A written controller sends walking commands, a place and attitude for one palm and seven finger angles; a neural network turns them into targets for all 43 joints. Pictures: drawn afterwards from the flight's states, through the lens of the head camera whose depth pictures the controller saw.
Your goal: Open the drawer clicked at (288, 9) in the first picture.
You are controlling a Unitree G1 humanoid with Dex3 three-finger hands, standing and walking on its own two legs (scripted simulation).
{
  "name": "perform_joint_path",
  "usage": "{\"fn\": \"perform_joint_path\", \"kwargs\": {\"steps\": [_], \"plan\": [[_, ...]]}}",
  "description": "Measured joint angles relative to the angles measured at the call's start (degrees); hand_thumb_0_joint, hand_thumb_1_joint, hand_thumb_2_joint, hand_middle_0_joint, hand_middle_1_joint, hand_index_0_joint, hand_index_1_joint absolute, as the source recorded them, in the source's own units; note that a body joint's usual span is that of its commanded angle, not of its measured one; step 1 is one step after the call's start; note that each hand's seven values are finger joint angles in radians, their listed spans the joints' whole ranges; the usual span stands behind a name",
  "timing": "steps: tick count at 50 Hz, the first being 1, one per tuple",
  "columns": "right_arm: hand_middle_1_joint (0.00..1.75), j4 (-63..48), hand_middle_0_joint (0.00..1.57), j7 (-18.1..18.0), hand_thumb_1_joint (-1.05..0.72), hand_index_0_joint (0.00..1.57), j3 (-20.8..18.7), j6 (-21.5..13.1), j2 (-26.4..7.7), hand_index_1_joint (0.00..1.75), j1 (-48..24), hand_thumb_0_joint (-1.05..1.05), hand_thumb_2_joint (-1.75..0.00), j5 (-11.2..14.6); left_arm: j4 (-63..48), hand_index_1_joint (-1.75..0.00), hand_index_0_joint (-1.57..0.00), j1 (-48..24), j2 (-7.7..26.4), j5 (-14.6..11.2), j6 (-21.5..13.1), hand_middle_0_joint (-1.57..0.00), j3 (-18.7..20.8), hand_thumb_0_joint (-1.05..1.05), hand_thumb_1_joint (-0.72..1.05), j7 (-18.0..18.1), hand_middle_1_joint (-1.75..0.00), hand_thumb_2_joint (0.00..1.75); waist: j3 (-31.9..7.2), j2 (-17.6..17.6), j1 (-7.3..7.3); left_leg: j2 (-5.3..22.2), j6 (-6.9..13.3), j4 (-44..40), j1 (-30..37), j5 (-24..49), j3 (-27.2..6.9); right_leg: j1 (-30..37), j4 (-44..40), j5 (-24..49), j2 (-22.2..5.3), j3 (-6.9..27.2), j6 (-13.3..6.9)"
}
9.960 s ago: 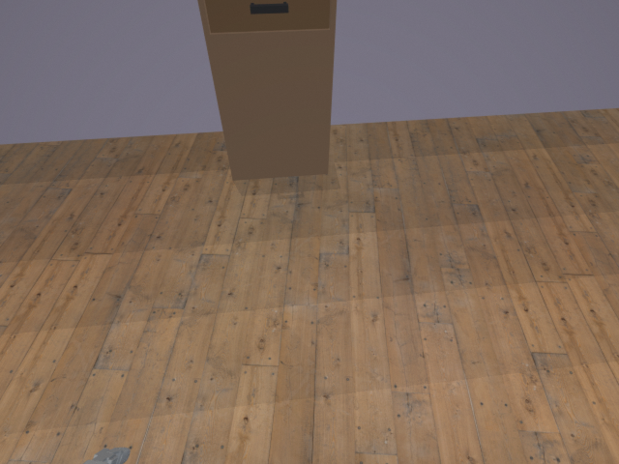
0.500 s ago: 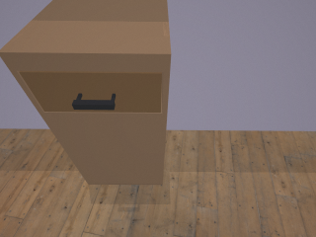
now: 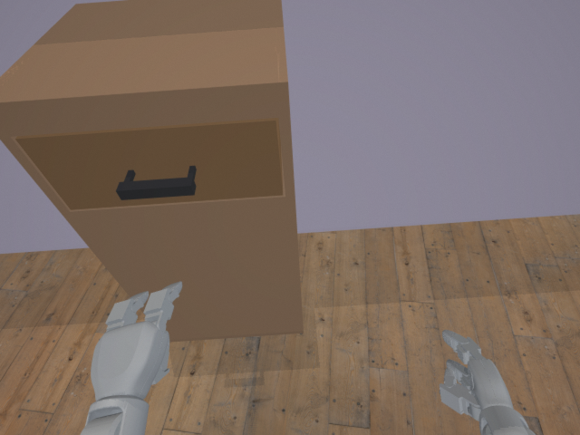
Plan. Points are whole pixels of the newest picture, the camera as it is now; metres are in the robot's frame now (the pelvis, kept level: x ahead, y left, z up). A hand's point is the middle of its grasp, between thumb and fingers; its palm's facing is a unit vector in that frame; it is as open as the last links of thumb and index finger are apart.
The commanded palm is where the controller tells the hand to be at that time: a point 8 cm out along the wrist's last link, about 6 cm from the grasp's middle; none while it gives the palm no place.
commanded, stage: raise the hand with hooked fingers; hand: left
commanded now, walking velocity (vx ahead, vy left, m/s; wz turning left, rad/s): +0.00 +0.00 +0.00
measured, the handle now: (159, 180) +0.51 +0.29 +0.05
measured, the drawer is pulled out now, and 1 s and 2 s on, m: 0.00 0.00 0.00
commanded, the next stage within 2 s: move the hooked fingers above the handle in 1.58 s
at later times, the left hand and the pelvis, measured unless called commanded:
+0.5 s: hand (125, 337) +0.23 +0.24 +0.04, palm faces +0.04 -0.11 -0.99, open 10.9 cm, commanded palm +0.19 +0.24 +0.10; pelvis +0.00 +0.00 +0.01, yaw +3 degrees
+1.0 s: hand (78, 268) +0.27 +0.28 +0.14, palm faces +0.13 -0.05 -0.99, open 13.6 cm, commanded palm +0.24 +0.27 +0.19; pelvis +0.00 +0.02 +0.02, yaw +4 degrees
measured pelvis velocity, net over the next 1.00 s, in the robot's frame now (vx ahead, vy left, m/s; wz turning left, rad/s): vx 0.00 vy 0.02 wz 0.07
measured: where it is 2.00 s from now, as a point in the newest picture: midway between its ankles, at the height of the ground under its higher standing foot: outside the picture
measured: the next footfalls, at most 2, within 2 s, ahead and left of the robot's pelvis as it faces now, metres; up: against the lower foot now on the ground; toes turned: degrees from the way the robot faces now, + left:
none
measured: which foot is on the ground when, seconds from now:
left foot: down 0.00-1.00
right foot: down 0.00-1.00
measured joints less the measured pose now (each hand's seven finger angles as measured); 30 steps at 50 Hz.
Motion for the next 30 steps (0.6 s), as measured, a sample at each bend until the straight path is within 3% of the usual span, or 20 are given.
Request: {"fn": "perform_joint_path", "kwargs": {"steps": [4, 7, 12, 20, 25, 30], "plan": [[0.30, -4.01, 0.20, 1.40, -0.91, 0.20, -0.24, 4.41, -0.04, 0.30, -3.51, 0.01, -0.90, 0.16, -0.48, -0.48, -0.22, 2.98, -0.16, 8.58, -1.74, -0.22, -2.04, 0.00, 0.64, 2.74, -0.47, 0.78, 0.47, -2.07, 2.76, 0.20, -0.29, 2.39, -2.44, -0.59, -0.27, -2.38, 2.41, -0.75, -0.01, -0.23, -0.46], [0.30, -4.39, 0.20, 0.86, -0.91, 0.20, -0.38, 5.94, 0.70, 0.30, -4.67, 0.01, -0.90, -0.24, 1.10, -0.52, -0.24, 3.58, 0.16, 10.45, 0.01, -0.24, -2.50, 0.00, 0.56, 4.57, -0.52, 0.75, 0.96, -2.44, 4.48, 0.35, -0.51, 4.02, -3.65, -0.96, -1.76, -2.65, 3.18, -1.23, -0.24, -1.68, -0.79], [0.30, -2.39, 0.20, -0.86, -0.91, 0.20, 0.99, 6.24, 3.23, 0.30, -5.11, 0.01, -0.90, -1.13, 2.68, -0.60, -0.26, -1.52, 2.65, 8.78, 2.28, -0.26, -1.23, 0.00, 0.43, 4.19, -0.60, 0.70, 2.11, -1.24, 5.03, 0.38, -0.82, 6.03, -3.89, -1.44, -4.69, -0.99, 3.50, -1.89, -0.75, -4.51, -1.07], [0.30, 0.80, 0.20, -2.02, -0.90, 0.20, 4.74, 7.24, 6.50, 0.30, -1.21, 0.01, -0.90, -0.21, 0.79, -0.72, -0.27, -10.00, 3.86, 4.38, 5.47, -0.27, -0.54, 0.00, 0.25, -3.71, -0.72, 0.62, 3.49, 1.57, 2.95, 0.23, -0.63, 0.76, 2.15, 0.60, -4.74, 5.24, -2.02, 0.28, -0.50, -4.57, -0.54], [0.30, 1.85, 0.20, -2.05, -0.90, 0.21, 4.79, 7.66, 5.38, 0.30, 2.16, 0.01, -0.90, 0.30, -1.79, -0.79, -0.28, -9.63, 4.81, 3.67, 4.97, -0.28, 0.10, 0.00, 0.13, -7.95, -0.79, 0.57, 4.70, 2.02, 2.07, 0.01, -0.19, -3.78, 5.85, 2.37, -3.58, 8.31, -5.93, 2.11, -0.25, -3.45, -0.06], [0.30, 3.26, 0.20, -2.24, -0.90, 0.20, 2.70, 7.49, 2.89, 0.30, 4.04, 0.01, -0.90, 0.50, -4.53, -0.87, -0.29, -8.55, 5.96, 3.24, 3.54, -0.29, 1.05, 0.00, 0.02, -8.46, -0.86, 0.52, 5.60, 2.42, 2.11, -0.38, 0.28, -6.23, 7.94, 3.30, -3.38, 10.44, -8.38, 3.12, -0.44, -3.20, 0.46]]}}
